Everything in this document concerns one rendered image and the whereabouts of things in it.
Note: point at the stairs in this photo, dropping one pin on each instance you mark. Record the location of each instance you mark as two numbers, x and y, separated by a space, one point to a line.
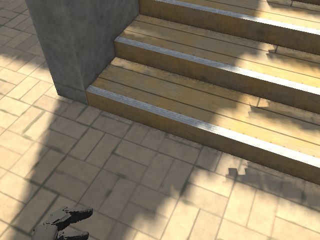
238 76

